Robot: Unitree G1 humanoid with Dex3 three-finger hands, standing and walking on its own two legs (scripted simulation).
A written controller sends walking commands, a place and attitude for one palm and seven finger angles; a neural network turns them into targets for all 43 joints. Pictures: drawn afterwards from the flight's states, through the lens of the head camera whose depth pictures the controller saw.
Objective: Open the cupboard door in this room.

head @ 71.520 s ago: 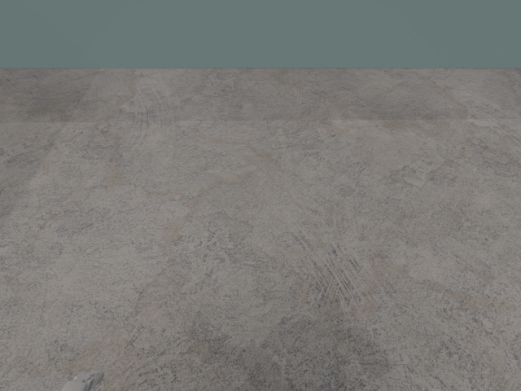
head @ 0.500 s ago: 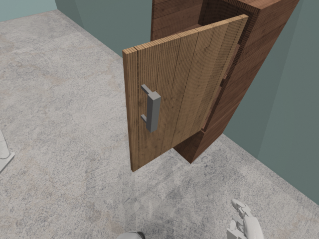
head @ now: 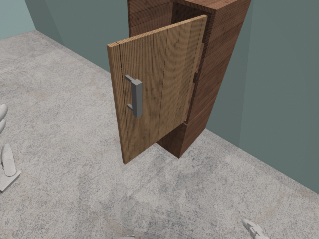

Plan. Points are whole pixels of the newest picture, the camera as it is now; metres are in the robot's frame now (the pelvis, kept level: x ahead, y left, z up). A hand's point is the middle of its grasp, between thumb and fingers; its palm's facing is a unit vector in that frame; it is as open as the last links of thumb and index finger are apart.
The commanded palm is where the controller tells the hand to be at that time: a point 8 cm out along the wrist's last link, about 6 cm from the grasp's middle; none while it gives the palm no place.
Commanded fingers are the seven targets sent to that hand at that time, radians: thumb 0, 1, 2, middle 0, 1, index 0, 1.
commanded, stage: stop stepping back and stand still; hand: left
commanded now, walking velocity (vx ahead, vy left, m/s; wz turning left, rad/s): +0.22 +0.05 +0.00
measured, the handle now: (132, 96) +0.53 +0.11 +0.07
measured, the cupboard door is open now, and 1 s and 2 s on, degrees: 83 83 83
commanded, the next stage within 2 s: let the arm hang, fingers relaxed in 0.42 s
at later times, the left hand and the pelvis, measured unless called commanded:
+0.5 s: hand (7, 179) +0.18 +0.27 +0.16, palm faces +0.44 -0.77 -0.46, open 7.4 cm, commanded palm none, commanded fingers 0.00 0.90 0.90 -0.20 -0.30 -0.20 -0.30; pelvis -0.01 +0.01 +0.00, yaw +1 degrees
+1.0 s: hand out of the picture -0.03 +0.20 -0.17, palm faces +0.10 -0.97 -0.21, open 7.0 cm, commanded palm none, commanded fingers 0.00 0.90 0.90 -0.20 -0.30 -0.20 -0.30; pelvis -0.01 +0.02 +0.00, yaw +3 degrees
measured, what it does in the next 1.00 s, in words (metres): steps on the spot: left foot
